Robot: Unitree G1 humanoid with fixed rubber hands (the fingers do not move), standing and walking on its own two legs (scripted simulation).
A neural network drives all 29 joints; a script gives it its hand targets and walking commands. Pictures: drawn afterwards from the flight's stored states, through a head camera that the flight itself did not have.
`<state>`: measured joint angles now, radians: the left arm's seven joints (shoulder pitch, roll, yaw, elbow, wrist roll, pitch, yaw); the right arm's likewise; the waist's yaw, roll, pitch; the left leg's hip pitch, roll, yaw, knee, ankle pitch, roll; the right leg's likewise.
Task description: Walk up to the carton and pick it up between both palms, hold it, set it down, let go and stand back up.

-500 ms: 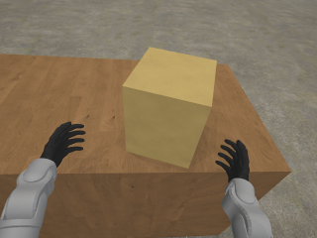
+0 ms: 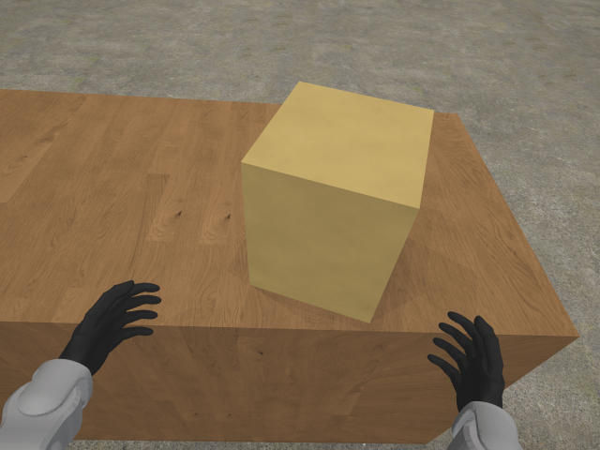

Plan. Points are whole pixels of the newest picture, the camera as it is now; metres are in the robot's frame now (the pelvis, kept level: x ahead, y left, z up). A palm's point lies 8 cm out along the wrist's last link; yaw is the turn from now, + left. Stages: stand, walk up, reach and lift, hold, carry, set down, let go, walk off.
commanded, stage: set down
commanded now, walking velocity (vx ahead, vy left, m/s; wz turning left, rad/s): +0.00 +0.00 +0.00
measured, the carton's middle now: (334, 204) +0.47 +0.02 +0.09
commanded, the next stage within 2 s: none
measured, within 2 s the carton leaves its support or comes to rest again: neither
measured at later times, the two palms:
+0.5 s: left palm (91, 361) +0.20 +0.27 +0.06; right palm (483, 398) +0.22 -0.16 +0.05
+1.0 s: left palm (109, 375) +0.20 +0.27 +0.02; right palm (482, 420) +0.21 -0.18 +0.01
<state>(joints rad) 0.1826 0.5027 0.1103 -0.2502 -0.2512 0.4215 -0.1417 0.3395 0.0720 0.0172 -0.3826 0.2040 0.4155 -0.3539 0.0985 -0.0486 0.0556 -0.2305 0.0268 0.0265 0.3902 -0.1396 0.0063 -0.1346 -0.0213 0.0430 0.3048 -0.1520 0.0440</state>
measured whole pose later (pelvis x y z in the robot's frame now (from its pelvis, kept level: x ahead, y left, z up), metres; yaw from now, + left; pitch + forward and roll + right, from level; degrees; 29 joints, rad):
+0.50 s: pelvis +0.02 +0.00 +0.00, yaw +0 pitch +0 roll -1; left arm 0.32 0.52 0.11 -0.29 -0.25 0.32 -0.14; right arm 0.45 0.04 0.02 -0.41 0.20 0.34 -0.31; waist 0.12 -0.03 0.09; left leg -0.23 0.03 0.03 0.39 -0.16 0.00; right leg -0.13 -0.02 0.04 0.32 -0.18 0.04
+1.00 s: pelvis +0.02 -0.01 +0.00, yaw +0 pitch +0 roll -1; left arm 0.35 0.43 0.11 -0.16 -0.25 0.26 -0.12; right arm 0.45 -0.02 0.02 -0.18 0.20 0.17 -0.19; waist 0.08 -0.02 0.09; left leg -0.23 0.03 0.03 0.39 -0.17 -0.01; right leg -0.13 -0.02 0.04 0.31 -0.19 0.04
